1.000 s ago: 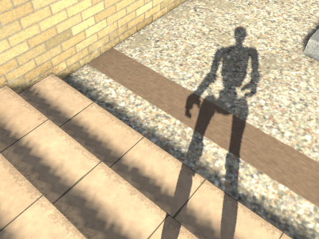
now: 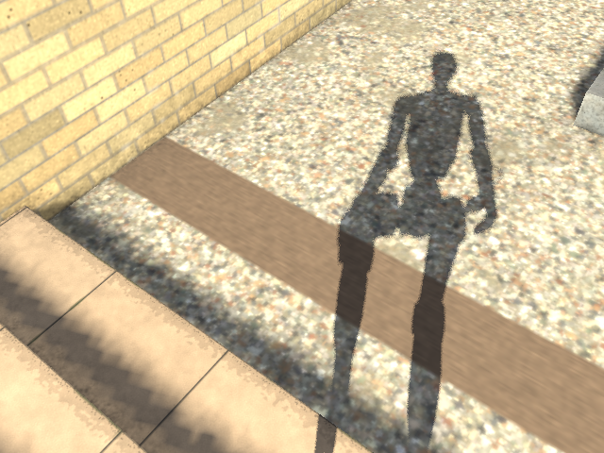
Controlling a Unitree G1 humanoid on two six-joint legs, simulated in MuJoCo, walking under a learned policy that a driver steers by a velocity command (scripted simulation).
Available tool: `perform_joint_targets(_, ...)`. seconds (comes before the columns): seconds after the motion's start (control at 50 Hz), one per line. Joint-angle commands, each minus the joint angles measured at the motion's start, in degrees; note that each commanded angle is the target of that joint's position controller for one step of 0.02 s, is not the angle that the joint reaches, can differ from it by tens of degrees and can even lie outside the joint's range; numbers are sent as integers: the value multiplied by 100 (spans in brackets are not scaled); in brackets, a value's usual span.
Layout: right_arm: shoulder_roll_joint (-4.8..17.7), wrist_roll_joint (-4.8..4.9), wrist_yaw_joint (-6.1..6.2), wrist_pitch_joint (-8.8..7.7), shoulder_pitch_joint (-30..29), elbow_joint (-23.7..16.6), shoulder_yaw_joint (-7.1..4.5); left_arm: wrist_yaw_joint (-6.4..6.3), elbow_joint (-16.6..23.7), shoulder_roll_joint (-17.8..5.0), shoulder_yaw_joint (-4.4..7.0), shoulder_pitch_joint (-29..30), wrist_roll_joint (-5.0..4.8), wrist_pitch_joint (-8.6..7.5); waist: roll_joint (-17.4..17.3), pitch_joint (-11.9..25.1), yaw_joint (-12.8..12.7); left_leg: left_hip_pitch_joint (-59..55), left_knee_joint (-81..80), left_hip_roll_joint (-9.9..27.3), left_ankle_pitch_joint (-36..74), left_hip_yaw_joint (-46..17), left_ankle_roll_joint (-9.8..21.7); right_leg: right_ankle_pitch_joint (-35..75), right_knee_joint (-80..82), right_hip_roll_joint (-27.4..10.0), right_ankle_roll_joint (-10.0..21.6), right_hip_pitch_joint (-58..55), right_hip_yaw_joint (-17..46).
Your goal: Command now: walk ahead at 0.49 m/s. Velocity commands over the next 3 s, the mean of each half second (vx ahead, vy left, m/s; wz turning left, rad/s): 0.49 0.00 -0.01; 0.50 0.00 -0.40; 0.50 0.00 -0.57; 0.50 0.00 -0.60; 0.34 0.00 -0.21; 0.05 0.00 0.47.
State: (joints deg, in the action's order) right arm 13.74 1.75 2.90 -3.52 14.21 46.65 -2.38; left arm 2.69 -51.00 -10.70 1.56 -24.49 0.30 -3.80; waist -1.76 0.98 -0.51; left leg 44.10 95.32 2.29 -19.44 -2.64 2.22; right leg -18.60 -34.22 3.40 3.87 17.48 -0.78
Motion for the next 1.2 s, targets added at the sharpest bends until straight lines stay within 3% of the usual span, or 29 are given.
perform_joint_targets(0.02, 471, -186, -45, -70, -12, -413, -124, -154, 478, -716, 117, 558, -48, -279, 519, -433, 351, 541, -2407, 606, 1697, -449, 47, 2170, 1907, -1384, 842, 41, 1641)
perform_joint_targets(0.06, 234, -286, -114, -104, -632, -609, -38, -338, 325, -809, 120, 211, -88, -229, 562, -370, 78, -277, -4274, 458, 2742, -122, -118, 2821, 2090, -1134, 763, 132, 1059)
perform_joint_targets(0.1, -5, -210, -257, -101, -1007, -761, 45, -393, 150, -983, 165, -79, -152, -146, 660, -159, -44, -650, -4998, 249, 2945, 59, -185, 3227, 2171, -1255, 731, -341, 980)
perform_joint_targets(0.16, 299, -195, -405, -104, -1055, -701, -58, -366, 38, -1006, 201, -317, -124, -109, 422, -125, -133, -296, -5010, 237, 3338, -61, -48, 3116, 1747, -1451, 782, -1325, 966)
perform_joint_targets(0.22, 236, -198, -640, -233, -1850, -990, -32, -426, -234, -671, 149, -1086, -101, -1, 454, -485, -462, 1426, -5403, 393, 2996, -415, 186, 2731, 1089, -1759, 769, -3075, 1393)
perform_joint_targets(0.3, 145, -80, -876, -386, -2888, -1260, 7, -499, -258, -815, 225, -1634, -84, 128, 600, -848, -957, 2353, -5613, 341, 2267, -103, 142, 2634, 679, -1781, 744, -3838, 1660)
perform_joint_targets(0.34, 139, -41, -944, -481, -3203, -1344, 53, -560, -190, -662, 194, -1457, -186, 164, 371, -1160, -935, 1839, -6415, 421, 3026, -105, 153, 2018, 635, -1647, 548, -3169, 1507)
perform_joint_targets(0.38, -22, -80, -987, -471, -2818, -1141, 99, -524, 22, -779, 220, -839, -173, 165, 303, -1074, -754, -615, -7125, 115, 4251, 217, 151, 1330, 723, -1189, 359, -1385, 934)
perform_joint_targets(0.42, 254, -16, -868, -341, -1978, -845, -45, -400, 37, -1070, 305, -701, -123, 94, 481, -713, -428, -2060, -6869, -86, 4048, 138, 42, 1791, 213, -1169, 374, -1117, 997)
perform_joint_targets(0.46, 854, -58, -685, -223, -164, -252, -336, -274, 62, -1239, 368, -446, -105, 93, 505, 136, 541, -4131, -6849, -93, 3760, 315, 135, 2852, -1914, -912, 102, -894, 827)
perform_joint_targets(0.48, 1112, -175, -627, -184, 908, 36, -432, -243, 6, -1150, 362, -424, -163, 33, 302, 564, 1125, -5653, -6538, 290, 3989, 214, 206, 1988, -3689, -611, -242, 129, 841)
perform_joint_targets(0.5, 1272, -491, -627, -250, 1319, 178, -301, -234, -90, -374, 270, -1131, -183, -82, -1389, 1166, 786, -7182, -5013, 1379, 6483, -696, 689, -3026, -6501, 70, -487, 1923, 1216)
perform_joint_targets(0.52, 1225, -427, -670, -182, 1461, 126, -291, -184, -155, -401, 194, -2192, -451, -219, -1982, 2411, 485, -7699, -5143, 2129, 6673, -2239, 1404, -2836, -7030, 119, -516, 2357, 2053)
perform_joint_targets(0.54, 1280, -276, -693, -54, 1388, 187, -387, -240, 148, -568, 212, -1671, -570, -175, -1456, 2652, 601, -7235, -6518, 2429, 3266, -3131, 1610, -2106, -6554, -108, -603, 2540, 1648)
perform_joint_targets(0.58, 784, -212, -629, -110, -9, -11, -221, -546, 364, -787, 311, -667, -418, 46, 208, 1036, 165, -4561, -7851, 2238, 835, -2972, 1334, -335, -5874, -592, -501, 2304, 910)
perform_joint_targets(0.6, 705, -348, -615, -226, -309, 11, -199, -608, 349, -655, 317, -671, -275, 149, 16, 800, -11, -3654, -7738, 2401, 1344, -3017, 1347, 148, -5770, -778, -419, 2001, 1129)
perform_joint_targets(0.64, 535, -395, -597, -362, -410, 261, -143, -608, 395, -543, 403, -556, -177, 289, -252, 255, -243, -2586, -7756, 1728, 2234, -1577, 959, 507, -4570, -1005, -344, 1550, 1243)
perform_joint_targets(0.68, 476, -306, -431, -410, -244, 454, -150, -612, 608, -606, 464, -11, -183, 272, -507, 67, -182, -2678, -7913, 1451, 2955, -839, 889, 628, -3455, -1037, -319, 1697, 1295)
perform_joint_targets(0.74, 618, -329, -220, -358, 189, 643, -221, -463, 795, -431, 419, 470, -93, 260, -121, 227, -159, -3230, -7808, 1441, 3905, -230, 968, 1494, -2757, -882, -334, 1896, 1117)
perform_joint_targets(0.78, 560, -332, -164, -364, 180, 643, -196, -331, 808, -530, 472, 683, -100, 211, -86, 72, -164, -3099, -7710, 1134, 3503, 325, 654, 2828, -2087, -696, -206, 1762, 990)
perform_joint_targets(0.82, 413, -168, -47, -366, 276, 687, -161, -218, 1029, -590, 497, 1244, -108, 175, -8, -286, -82, -2927, -7704, 834, 2484, 825, 347, 3802, -1093, -573, -149, 1676, 965)
perform_joint_targets(1.0, 603, -190, 45, -28, 1359, 491, -339, 216, 1919, -355, 273, 2943, -222, 258, 145, -966, 920, -4015, -5938, 1753, 662, 216, 629, 3239, 226, -730, -153, 3001, 676)
perform_joint_targets(1.06, 822, -143, 33, 68, 1321, 345, -395, 273, 1977, -351, 256, 3050, -257, 216, 86, -928, 929, -3580, -5362, 1778, 1527, 315, 520, 2006, 409, -566, -52, 2082, -29)
perform_joint_targets(1.1, 978, -133, -24, 35, 1318, 307, -409, 184, 1622, -741, 475, 1998, -219, 164, 123, -232, 372, -3248, -3707, 1489, 3517, 856, 333, 1844, 610, -38, 264, 201, -584)
perform_joint_targets(1.12, 929, -96, -37, -36, 1212, 313, -375, 99, 1238, -1069, 657, 960, -229, 124, 89, 306, -241, -2434, -2213, 1234, 3740, 1220, 93, 2933, 890, 61, 585, -1556, -616)
perform_joint_targets(1.14, 475, -174, -68, -208, 1366, 334, -300, 22, 1001, -1573, 787, 374, -190, 125, 1234, 748, -511, -35, 495, 494, -628, 1316, -358, 5314, 104, -919, 1286, -3863, 781)
perform_joint_targets(1.16, 450, -6, -242, -500, 1842, -16, -75, 63, 1020, -2020, 755, -370, -123, 92, 1747, 2752, -625, 1143, 2509, -32, -2811, 160, -682, 5436, -323, -2659, 2910, -5701, 3713)
perform_joint_targets(1.18, 688, 262, -331, -666, 720, -520, -79, -56, 814, -1825, 702, -1402, -35, 233, 1054, 3286, -1220, 1961, 2041, -203, -2440, -477, -755, 2823, 862, -2727, 2960, -6145, 4528)
perform_joint_targets(1.2, 523, 266, -256, -634, 48, -792, -27, -160, 547, -1661, 670, -960, -97, 286, 605, 2192, -921, 2866, 1177, 126, -1853, -346, -631, 1424, 1268, -2476, 2364, -5613, 4255)
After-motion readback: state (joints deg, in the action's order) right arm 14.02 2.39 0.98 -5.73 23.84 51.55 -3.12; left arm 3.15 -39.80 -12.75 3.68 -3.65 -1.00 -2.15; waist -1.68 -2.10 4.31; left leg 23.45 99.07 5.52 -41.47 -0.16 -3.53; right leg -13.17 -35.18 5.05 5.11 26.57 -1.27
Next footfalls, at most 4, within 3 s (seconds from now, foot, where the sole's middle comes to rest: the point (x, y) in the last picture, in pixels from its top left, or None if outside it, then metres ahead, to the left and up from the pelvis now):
0.48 left None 0.51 0.20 -0.88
1.12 right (362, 390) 0.76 -0.09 -1.00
1.52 left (318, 288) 1.11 0.03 -1.00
2.08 right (438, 290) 1.09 -0.35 -1.00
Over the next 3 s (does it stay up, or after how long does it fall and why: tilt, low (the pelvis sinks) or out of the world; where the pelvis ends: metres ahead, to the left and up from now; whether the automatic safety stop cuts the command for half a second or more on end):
stays up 1.21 -0.43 -0.23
